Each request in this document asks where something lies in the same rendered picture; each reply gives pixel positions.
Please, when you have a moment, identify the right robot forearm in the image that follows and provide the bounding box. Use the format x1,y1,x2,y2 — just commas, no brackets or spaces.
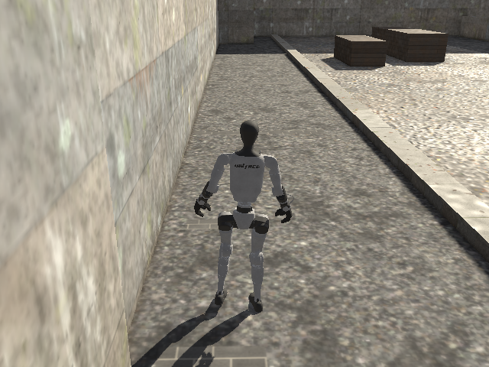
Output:
276,184,290,212

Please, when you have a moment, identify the robot right thigh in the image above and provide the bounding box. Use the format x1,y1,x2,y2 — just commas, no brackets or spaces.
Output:
249,214,269,266

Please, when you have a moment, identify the right robot hand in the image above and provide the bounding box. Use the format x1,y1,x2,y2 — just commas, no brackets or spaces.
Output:
275,208,292,223

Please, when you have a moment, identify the robot left upper arm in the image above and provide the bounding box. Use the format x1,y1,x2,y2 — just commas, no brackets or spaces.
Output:
206,153,232,193

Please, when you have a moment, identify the left robot forearm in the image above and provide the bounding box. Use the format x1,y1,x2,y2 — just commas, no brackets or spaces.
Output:
197,181,213,205

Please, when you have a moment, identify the robot right upper arm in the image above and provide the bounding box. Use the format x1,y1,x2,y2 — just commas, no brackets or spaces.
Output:
264,154,284,196

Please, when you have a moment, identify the robot head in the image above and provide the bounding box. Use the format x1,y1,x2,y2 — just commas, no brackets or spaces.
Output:
235,120,261,157

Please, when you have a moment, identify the left robot hand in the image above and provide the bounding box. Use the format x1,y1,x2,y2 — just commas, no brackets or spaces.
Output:
194,199,211,217

